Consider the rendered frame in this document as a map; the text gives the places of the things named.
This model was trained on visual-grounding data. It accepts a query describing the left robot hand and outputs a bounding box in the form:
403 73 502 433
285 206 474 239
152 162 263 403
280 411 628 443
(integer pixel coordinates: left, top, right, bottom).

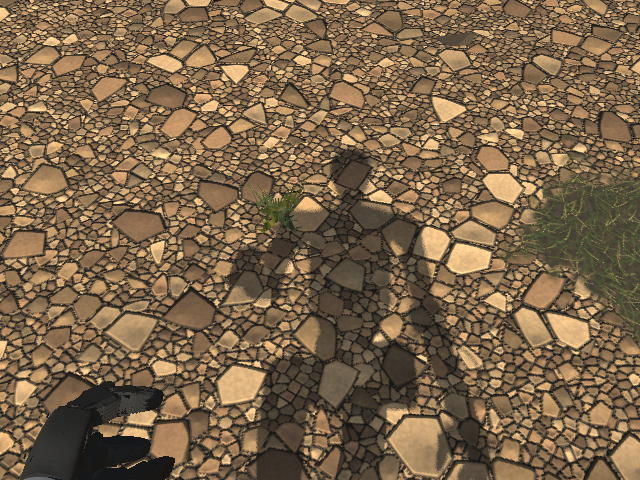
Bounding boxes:
20 381 175 480

